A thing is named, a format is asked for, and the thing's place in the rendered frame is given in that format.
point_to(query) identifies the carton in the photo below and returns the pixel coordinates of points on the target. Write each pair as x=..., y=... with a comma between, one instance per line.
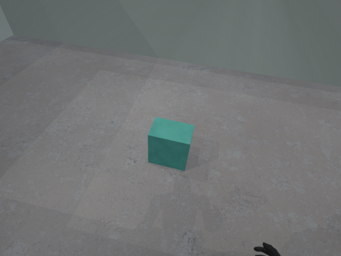
x=169, y=143

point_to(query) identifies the right robot hand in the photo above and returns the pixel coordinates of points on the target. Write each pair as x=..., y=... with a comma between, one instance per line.
x=267, y=249

